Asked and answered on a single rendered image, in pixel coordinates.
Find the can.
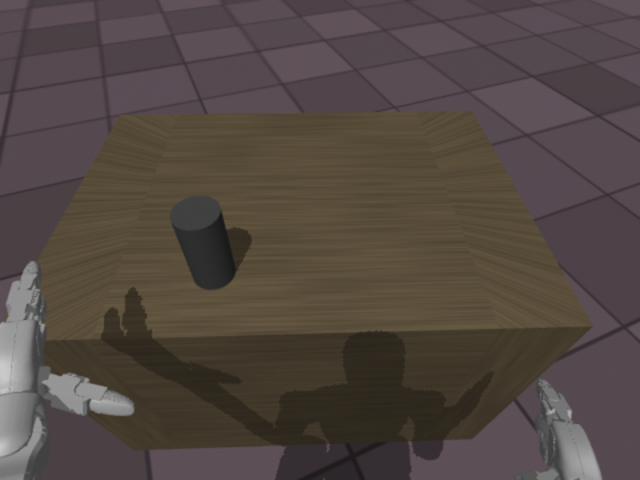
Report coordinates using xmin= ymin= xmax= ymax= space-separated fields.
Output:
xmin=170 ymin=196 xmax=236 ymax=290

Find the left robot hand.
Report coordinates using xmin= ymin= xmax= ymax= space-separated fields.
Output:
xmin=0 ymin=261 xmax=135 ymax=416

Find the right robot hand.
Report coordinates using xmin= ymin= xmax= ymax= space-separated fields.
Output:
xmin=514 ymin=379 xmax=602 ymax=480

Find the left robot arm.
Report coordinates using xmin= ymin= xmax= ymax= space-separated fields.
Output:
xmin=0 ymin=392 xmax=50 ymax=480

